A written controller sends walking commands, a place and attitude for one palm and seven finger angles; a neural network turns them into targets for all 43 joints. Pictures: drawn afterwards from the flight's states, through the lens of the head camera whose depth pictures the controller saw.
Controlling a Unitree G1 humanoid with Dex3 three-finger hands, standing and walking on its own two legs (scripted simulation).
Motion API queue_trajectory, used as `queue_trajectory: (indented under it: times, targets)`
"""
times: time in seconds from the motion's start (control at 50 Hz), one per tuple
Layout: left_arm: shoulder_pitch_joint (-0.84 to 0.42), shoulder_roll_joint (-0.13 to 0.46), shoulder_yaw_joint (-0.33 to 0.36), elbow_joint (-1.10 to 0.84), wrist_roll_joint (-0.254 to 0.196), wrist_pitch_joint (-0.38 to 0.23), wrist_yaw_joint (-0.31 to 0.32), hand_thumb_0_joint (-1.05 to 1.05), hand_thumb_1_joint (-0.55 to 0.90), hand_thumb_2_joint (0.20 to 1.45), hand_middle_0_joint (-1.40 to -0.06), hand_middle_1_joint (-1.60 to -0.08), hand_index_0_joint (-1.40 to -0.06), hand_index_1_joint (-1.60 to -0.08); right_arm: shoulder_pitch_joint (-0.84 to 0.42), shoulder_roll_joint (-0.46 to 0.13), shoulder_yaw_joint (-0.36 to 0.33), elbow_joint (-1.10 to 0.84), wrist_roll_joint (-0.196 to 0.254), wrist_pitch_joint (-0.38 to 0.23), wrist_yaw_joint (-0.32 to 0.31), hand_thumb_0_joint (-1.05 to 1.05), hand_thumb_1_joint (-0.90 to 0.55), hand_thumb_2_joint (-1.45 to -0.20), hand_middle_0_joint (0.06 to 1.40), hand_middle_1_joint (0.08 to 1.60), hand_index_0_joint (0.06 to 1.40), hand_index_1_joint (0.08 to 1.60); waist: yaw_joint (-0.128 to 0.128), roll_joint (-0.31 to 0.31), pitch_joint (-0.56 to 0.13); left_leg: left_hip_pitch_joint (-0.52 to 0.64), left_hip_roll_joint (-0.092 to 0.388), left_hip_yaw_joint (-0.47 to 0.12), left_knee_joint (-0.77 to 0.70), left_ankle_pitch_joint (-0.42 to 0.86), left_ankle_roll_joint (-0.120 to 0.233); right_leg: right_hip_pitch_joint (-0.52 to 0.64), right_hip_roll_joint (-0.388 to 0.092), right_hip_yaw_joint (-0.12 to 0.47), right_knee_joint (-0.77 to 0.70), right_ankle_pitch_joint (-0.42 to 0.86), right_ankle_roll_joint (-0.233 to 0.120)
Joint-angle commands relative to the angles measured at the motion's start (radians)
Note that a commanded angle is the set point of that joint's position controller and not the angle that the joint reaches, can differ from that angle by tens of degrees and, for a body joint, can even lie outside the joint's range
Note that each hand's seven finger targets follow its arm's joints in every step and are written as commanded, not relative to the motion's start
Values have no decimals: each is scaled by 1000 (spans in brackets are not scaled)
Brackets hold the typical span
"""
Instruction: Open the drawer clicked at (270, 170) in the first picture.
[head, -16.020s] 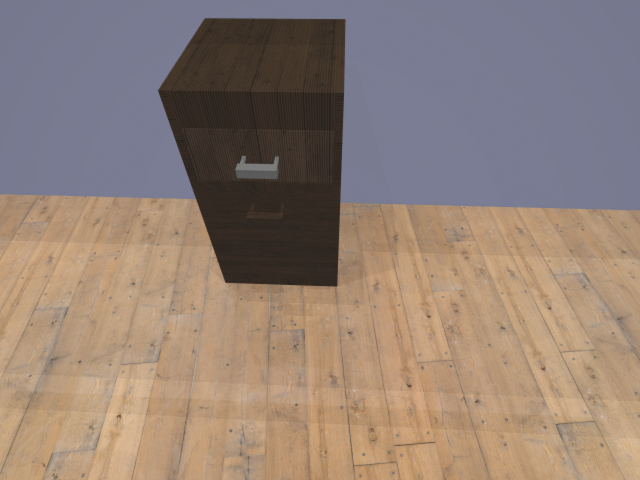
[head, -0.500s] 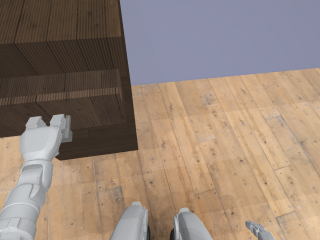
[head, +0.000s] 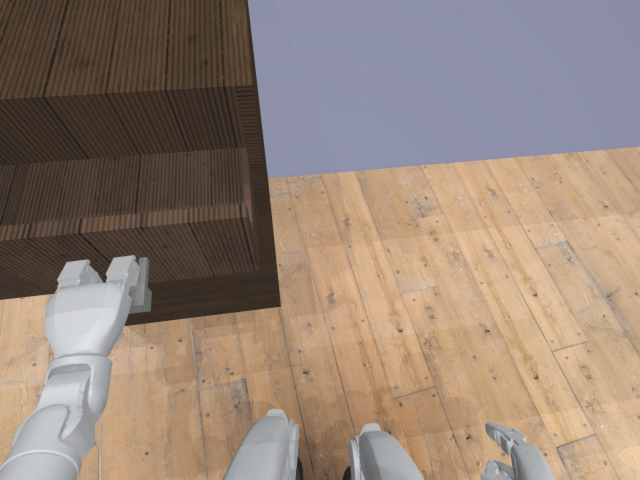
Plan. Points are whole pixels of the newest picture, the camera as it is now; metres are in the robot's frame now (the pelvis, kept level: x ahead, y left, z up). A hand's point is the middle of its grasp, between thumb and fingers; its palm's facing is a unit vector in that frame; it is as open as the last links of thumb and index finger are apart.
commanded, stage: pull the drawer open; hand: left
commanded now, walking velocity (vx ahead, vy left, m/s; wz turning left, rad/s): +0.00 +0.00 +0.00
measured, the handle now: (107, 285) +0.34 +0.31 -0.05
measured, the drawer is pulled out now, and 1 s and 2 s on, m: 0.11 0.20 0.26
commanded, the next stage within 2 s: none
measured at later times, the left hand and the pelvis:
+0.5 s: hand (107, 359) +0.26 +0.29 -0.07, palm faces -0.07 -0.05 -1.00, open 5.9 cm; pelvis -0.01 +0.00 +0.00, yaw +0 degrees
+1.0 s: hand (104, 398) +0.21 +0.28 -0.07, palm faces -0.06 -0.06 -1.00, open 5.9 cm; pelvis -0.01 -0.01 -0.01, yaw +1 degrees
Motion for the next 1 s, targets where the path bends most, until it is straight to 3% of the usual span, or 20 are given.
queue_trajectory:
  times: [0.0,0.02,0.08,0.14,0.16,0.2,0.28,0.32,0.36,0.42,0.56,0.58,0.62,0.68,0.74,0.82,0.98]
  targets:
    - [66,220,141,-186,-38,21,53,0,900,900,-400,-1350,-400,-1350,46,-162,-57,-105,-3,-24,-6,0,-900,-900,200,300,200,300,80,80,-428,506,45,-121,-166,647,-80,120,-19,-25,-86,403,-47]
    - [66,208,131,-182,-36,25,54,0,900,900,-400,-1350,-400,-1350,39,-162,-57,-103,-3,-23,-6,0,-900,-900,200,300,200,300,70,57,-415,499,47,-124,-165,629,-79,112,-19,-26,-91,397,-45]
    - [80,204,132,-222,-32,26,59,0,900,900,-400,-1350,-400,-1350,33,-160,-56,-111,-3,-24,-3,0,-900,-900,200,300,200,300,78,100,-414,518,51,-134,-171,633,-85,93,-21,-30,-85,370,-47]
    - [95,182,119,-241,-32,31,67,0,900,900,-400,-1350,-400,-1350,25,-159,-58,-113,-7,-26,-2,0,-900,-900,200,300,200,300,70,78,-405,516,53,-136,-167,621,-86,84,-20,-34,-85,360,-46]
    - [98,198,134,-251,-31,33,69,0,900,900,-400,-1350,-400,-1350,24,-160,-56,-115,-8,-26,-2,0,-900,-900,200,300,200,300,79,99,-409,519,55,-145,-172,630,-89,80,-21,-34,-81,354,-50]
    - [101,171,107,-251,-29,39,72,0,900,900,-400,-1350,-400,-1350,18,-159,-57,-116,-7,-27,0,0,-900,-900,200,300,200,300,66,87,-381,522,56,-147,-171,605,-89,60,-20,-38,-88,336,-47]
    - [97,180,114,-273,-23,44,78,0,900,900,-400,-1350,-400,-1350,13,-159,-56,-117,-8,-30,-2,0,-900,-900,200,300,200,300,73,91,-407,525,56,-152,-173,589,-91,58,-22,-38,-77,322,-48]
    - [134,167,108,-262,-28,48,76,0,900,900,-400,-1350,-400,-1350,7,-156,-56,-121,-7,-31,-2,0,-900,-900,200,300,200,300,72,66,-386,503,49,-140,-173,563,-88,72,-20,-34,-86,324,-48]
    - [130,182,118,-297,-29,48,79,0,900,900,-400,-1350,-400,-1350,-2,-156,-54,-124,-9,-34,-4,0,-900,-900,200,300,200,300,82,106,-392,510,49,-141,-179,567,-90,78,-20,-33,-85,322,-55]
    - [189,160,107,-312,-36,50,80,0,900,900,-400,-1350,-400,-1350,-10,-150,-55,-128,-6,-37,-2,0,-900,-900,200,300,200,300,86,85,-401,519,49,-140,-181,569,-90,87,-20,-33,-89,325,-51]
    - [195,158,106,-336,-32,43,91,0,900,900,-400,-1350,-400,-1350,-36,-146,-49,-129,-11,-48,-6,0,-900,-900,200,300,200,300,78,100,-367,473,42,-130,-180,498,-83,80,-22,-29,-88,298,-57]
    - [209,139,92,-317,-30,44,92,0,900,900,-400,-1350,-400,-1350,-34,-144,-49,-129,-9,-51,-6,0,-900,-900,200,300,200,300,73,78,-357,467,41,-129,-179,478,-80,77,-22,-33,-92,288,-53]
    - [229,165,120,-322,-28,38,98,0,900,900,-400,-1350,-400,-1350,-44,-144,-50,-130,-12,-54,-8,0,-900,-900,200,300,200,300,83,66,-358,446,34,-118,-172,453,-76,86,-20,-24,-89,289,-56]
    - [262,147,107,-352,-25,36,102,0,900,900,-400,-1350,-400,-1350,-53,-141,-49,-136,-10,-56,-5,0,-900,-900,200,300,200,300,89,104,-367,466,34,-123,-174,482,-82,82,-23,-23,-84,297,-59]
    - [305,143,113,-358,-35,39,105,0,900,900,-400,-1350,-400,-1350,-61,-139,-50,-140,-10,-57,-3,0,-900,-900,200,300,200,300,89,61,-349,438,29,-113,-171,459,-78,103,-19,-16,-93,308,-58]
    - [334,162,136,-360,-36,35,107,0,900,900,-400,-1350,-400,-1350,-73,-134,-46,-142,-9,-61,-6,0,-900,-900,200,300,200,300,97,65,-339,400,21,-100,-169,421,-70,116,-21,-12,-89,304,-60]
    - [424,139,134,-397,-36,35,116,0,900,900,-400,-1350,-400,-1350,-89,-128,-43,-156,-10,-65,-3,0,-900,-900,200,300,200,300,108,72,-356,416,22,-105,-166,436,-74,107,-24,-16,-79,296,-61]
